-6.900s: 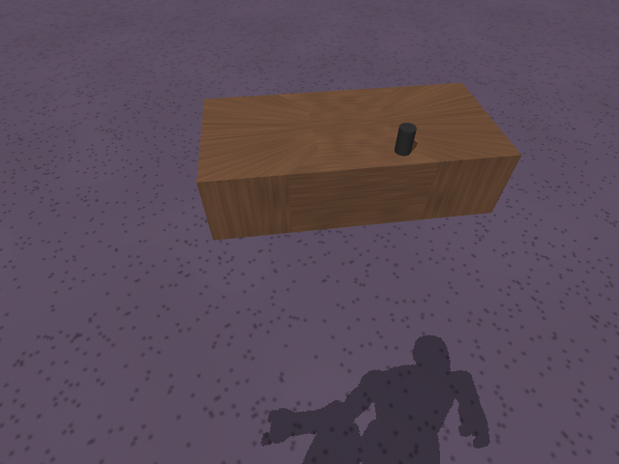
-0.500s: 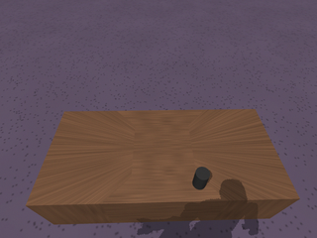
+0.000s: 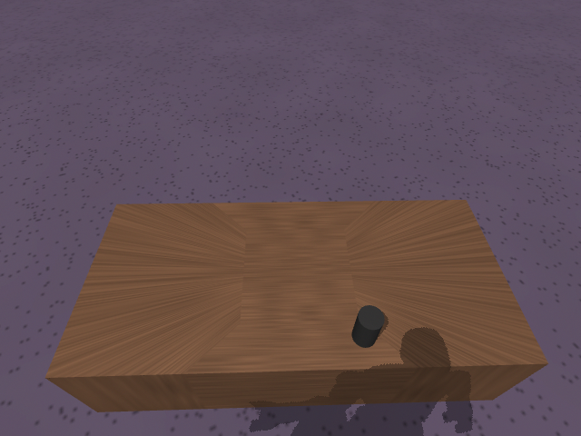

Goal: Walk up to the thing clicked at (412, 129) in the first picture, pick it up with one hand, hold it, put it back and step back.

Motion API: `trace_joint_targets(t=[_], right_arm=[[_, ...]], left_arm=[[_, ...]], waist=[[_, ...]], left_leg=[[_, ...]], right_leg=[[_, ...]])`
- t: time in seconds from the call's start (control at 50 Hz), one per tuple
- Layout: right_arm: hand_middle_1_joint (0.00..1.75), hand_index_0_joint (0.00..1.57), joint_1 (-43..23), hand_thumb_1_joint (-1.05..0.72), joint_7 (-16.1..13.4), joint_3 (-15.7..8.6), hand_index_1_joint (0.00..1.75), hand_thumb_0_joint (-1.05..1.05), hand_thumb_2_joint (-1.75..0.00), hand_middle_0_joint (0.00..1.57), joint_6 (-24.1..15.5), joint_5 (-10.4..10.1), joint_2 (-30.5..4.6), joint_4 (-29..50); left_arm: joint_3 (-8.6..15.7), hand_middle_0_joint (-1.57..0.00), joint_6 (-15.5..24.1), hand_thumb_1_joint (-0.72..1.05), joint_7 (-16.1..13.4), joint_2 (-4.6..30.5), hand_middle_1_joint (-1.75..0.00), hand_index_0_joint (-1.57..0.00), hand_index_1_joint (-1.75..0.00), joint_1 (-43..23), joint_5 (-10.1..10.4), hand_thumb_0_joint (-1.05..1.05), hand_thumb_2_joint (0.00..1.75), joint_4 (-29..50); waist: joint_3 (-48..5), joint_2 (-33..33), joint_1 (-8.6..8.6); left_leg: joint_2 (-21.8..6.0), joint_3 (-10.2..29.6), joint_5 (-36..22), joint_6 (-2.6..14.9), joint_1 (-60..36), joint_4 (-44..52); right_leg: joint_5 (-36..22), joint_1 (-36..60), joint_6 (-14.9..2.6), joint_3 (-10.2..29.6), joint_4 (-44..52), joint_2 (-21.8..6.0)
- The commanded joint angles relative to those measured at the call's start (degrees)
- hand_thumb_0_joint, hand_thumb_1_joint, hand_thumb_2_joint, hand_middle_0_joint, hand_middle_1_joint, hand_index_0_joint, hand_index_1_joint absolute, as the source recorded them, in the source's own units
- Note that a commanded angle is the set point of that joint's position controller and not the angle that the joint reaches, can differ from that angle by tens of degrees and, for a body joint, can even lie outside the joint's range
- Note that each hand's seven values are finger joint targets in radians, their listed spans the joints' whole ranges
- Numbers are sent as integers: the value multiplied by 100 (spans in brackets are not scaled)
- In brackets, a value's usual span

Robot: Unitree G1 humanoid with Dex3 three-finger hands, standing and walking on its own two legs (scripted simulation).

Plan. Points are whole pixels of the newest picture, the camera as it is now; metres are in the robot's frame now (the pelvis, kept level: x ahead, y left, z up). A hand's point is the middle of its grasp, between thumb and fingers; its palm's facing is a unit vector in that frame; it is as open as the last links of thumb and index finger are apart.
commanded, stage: stand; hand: right
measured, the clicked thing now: (367, 327) +0.46 -0.19 -0.40
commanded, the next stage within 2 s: go down in 0.26 s
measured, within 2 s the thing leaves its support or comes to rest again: neither
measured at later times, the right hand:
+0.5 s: hand out of the picture +0.12 -0.25 -0.16, palm faces +0.05 +0.95 -0.31, open 8.6 cm
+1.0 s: hand out of the picture +0.14 -0.27 -0.16, palm faces +0.04 +0.94 -0.33, open 17.2 cm
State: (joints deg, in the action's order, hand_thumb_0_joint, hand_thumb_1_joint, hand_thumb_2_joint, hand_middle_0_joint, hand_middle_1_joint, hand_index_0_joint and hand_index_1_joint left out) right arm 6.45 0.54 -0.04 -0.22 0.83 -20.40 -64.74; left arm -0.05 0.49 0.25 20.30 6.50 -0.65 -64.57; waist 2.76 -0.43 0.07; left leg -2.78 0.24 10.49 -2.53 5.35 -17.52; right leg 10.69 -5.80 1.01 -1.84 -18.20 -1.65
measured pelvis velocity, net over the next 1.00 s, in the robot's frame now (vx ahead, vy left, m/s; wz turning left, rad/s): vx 0.00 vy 0.00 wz -0.03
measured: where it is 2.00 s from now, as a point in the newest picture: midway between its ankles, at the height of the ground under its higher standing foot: outside the picture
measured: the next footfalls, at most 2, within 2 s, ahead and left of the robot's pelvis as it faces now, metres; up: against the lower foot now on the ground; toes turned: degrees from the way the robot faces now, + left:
none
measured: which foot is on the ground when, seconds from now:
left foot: down 0.00-1.00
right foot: down 0.00-1.00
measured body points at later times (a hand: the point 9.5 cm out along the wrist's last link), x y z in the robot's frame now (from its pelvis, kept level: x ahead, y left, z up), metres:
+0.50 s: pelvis -0.01 +0.00 -0.01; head +0.04 +0.00 +0.44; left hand +0.09 +0.29 -0.13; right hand +0.12 -0.30 -0.14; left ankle -0.01 +0.15 -0.75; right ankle -0.01 -0.13 -0.75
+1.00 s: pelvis +0.00 +0.00 -0.03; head +0.06 -0.01 +0.41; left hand +0.15 +0.25 -0.14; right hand +0.14 -0.32 -0.14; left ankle -0.01 +0.15 -0.75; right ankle -0.01 -0.13 -0.75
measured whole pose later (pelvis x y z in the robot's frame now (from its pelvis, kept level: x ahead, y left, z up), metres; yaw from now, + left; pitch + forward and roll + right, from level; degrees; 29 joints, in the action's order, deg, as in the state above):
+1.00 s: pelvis +0.00 +0.00 -0.03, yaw -2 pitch +9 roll +1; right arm 8.0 5.4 -10.2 15.5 5.7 -19.3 -36.0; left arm 0.4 5.5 -3.5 14.6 13.2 1.1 -37.7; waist -2.0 0.4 -0.4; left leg -2.3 -1.5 21.5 -2.4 27.1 -40.1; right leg 22.3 -29.6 1.0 0.9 -43.3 -2.4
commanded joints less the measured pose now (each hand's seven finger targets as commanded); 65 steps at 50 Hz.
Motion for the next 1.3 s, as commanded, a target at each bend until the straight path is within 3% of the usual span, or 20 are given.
trace_joint_targets(t=[0.0, 0.32, 0.34, 0.36, 0.38, 0.44, 0.48, 0.52, 0.54, 0.56, 0.58, 0.62, 0.64, 0.68, 0.76, 0.9, 1.0, 1.04, 1.12, 1.28], right_arm=[[30, 20, -195, -90, -91, -194, 30, 0, -90, 20, -128, -24, -1197, 302], [30, 20, -200, -90, -92, -210, 30, 0, -90, 20, -132, -23, -1210, 317], [22, 12, -178, -82, -94, -217, 22, 0, -82, 12, -131, -23, -1203, 325], [14, 4, -2188, -74, -148, -463, 14, 0, -74, 6, -647, -270, -318, 2336], [6, 4, -2482, -66, -131, -464, 6, 0, -66, 5, -588, -191, -497, 1693], [5, 5, -1474, -42, -15, -1091, 5, 0, -42, 6, -145, 151, -1388, 264], [4, 6, -1211, -26, 108, -1402, 4, 0, -26, 8, -140, 522, -1524, 762], [3, 7, -405, -15, 188, -1484, 3, 0, -14, 9, 114, 604, -1400, 711], [3, 7, -415, -10, 210, -1440, 3, 0, -13, 9, 266, 622, -1354, 912], [2, 7, -586, -5, 248, -1303, 2, 0, -10, 10, 430, 644, -1210, 1059], [2, 7, -1043, 0, 246, -1417, 2, 0, -9, 10, 522, 615, -1379, 1662], [3, 7, -466, 13, 308, -1174, 3, 0, -8, 8, 886, 543, -910, 1353], [3, 6, -902, 18, 346, -1099, 3, 0, -7, 8, 933, 491, -897, 1984], [5, 5, -459, 33, 401, -1166, 5, 0, -7, 6, 1159, 461, -882, 1838], [6, 4, -673, 51, 458, -1277, 6, 0, -5, 4, 1267, 479, -1126, 2726], [5, 4, -361, 61, 378, -1419, 5, 0, -2, 4, 1327, 497, -1166, 3668], [5, 5, 126, 61, 428, -1374, 5, 0, -1, 5, 1651, 404, -1158, 4151], [5, 5, 305, 60, 479, -1291, 5, 0, -1, 5, 1816, 340, -1078, 4282], [5, 5, 552, 60, 508, -1370, 5, 0, -2, 5, 2055, 290, -1163, 4644], [5, 5, 935, 55, 561, -1588, 5, 0, -3, 5, 2327, 162, -1343, 5455]], left_arm=[[258, -20, 122, 90, -68, 1253, -30, -20, -30, -222, 25, 0, 90, 319], [252, -20, 126, 90, -67, 1234, -30, -20, -30, -187, 20, 0, 90, 316], [257, -21, 127, 90, -71, 1252, -32, -20, -33, -199, 16, 0, 96, 315], [182, -22, 399, 97, -153, 358, -32, -22, -32, -52, 295, 0, 95, 1916], [182, -21, 354, 91, -199, 484, -31, -21, -31, 159, 365, 0, 93, 1670], [448, -22, 232, 89, -281, 707, -31, -22, -31, 600, 310, 0, 91, 1878], [579, -21, 249, 91, -277, 613, -31, -21, -31, 949, 190, 0, 91, 2151], [508, -21, 265, 91, -260, 469, -31, -21, -31, 900, 180, 0, 90, 2434], [482, -21, 292, 91, -261, 453, -31, -21, -31, 795, 210, 0, 89, 2561], [455, -21, 279, 91, -262, 396, -31, -21, -30, 824, 218, 0, 89, 2525], [493, -21, 310, 91, -267, 470, -31, -21, -31, 642, 241, 0, 89, 2836], [417, -21, 303, 90, -259, 365, -31, -21, -31, 596, 261, 0, 90, 2887], [413, -21, 349, 91, -264, 371, -31, -21, -31, 449, 287, 0, 89, 3127], [400, -21, 375, 91, -281, 347, -31, -21, -31, 544, 296, 0, 89, 3125], [416, -20, 500, 91, -295, 352, -31, -21, -30, 640, 262, 0, 89, 3268], [405, -20, 759, 90, -423, 269, -30, -20, -30, 741, 181, 0, 90, 3294], [373, -19, 824, 89, -532, 277, -30, -19, -30, 683, 201, 0, 90, 3426], [349, -19, 836, 90, -561, 260, -30, -19, -30, 631, 228, 0, 90, 3495], [324, -19, 880, 89, -626, 259, -30, -19, -30, 571, 238, 0, 90, 3685], [296, -19, 994, 89, -740, 173, -30, -19, -30, 653, 223, 0, 90, 3872]], waist=[[-361, -2, -15], [-480, 33, -24], [-502, 62, -9], [-39, 296, -567], [-239, 52, -338], [-656, -76, -173], [-1792, 7, 70], [-1702, 348, 252], [-1672, 413, 265], [-1541, 427, 188], [-1627, 486, 149], [-1049, 273, 52], [-1106, 249, 55], [-951, 162, 0], [-1206, 263, -63], [-1813, 451, -95], [-1862, 465, -107], [-1649, 545, -115], [-1684, 469, -114], [-2063, 488, -125]], left_leg=[[-505, 336, -854, 261, 73, 229], [-520, 325, -1021, 293, -50, 196], [-533, 334, -1082, 298, -59, 178], [321, -237, -722, 188, 1034, -309], [340, -264, -623, 186, 891, -356], [258, -248, -428, 212, 1035, -693], [244, -232, -984, 236, 644, -988], [235, -282, -1146, 276, 510, -1026], [274, -310, -1087, 296, 523, -1005], [291, -303, -946, 301, 590, -948], [320, -324, -936, 309, 619, -953], [345, -365, -458, 306, 906, -895], [367, -384, -340, 302, 997, -937], [382, -412, -103, 306, 1212, -997], [368, -389, -256, 282, 1411, -1312], [321, -366, -488, 248, 1719, -1916], [339, -428, -648, 242, 1914, -2175], [351, -449, -462, 249, 2078, -2222], [351, -452, -295, 246, 2221, -2351], [314, -420, -719, 209, 2369, -2722]], right_leg=[[-814, 57, -169, 444, 289, -645], [-978, 81, -176, 420, 233, -653], [-1016, 133, -191, 407, 208, -659], [-504, -595, -169, -107, -210, 83], [-432, -517, -157, -48, -268, 104], [-428, -911, -157, -44, -748, 181], [-1112, -770, -99, -78, -1067, 201], [-1381, -879, -39, -116, -1079, 245], [-1347, -888, -20, -85, -1020, 225], [-1181, -974, -39, -77, -1013, 214], [-1158, -927, -41, -60, -996, 172], [-622, -1272, -90, -40, -974, 148], [-491, -1297, -86, -12, -979, 119], [-262, -1384, -125, 20, -1054, 103], [-408, -1357, -139, 59, -1360, 92], [-660, -1511, -122, 130, -1986, 78], [-1014, -1654, -72, 209, -2272, 33], [-811, -1851, -59, 223, -2317, 30], [-609, -2040, -76, 267, -2489, 29], [-1031, -2216, -98, 299, -3009, 58]])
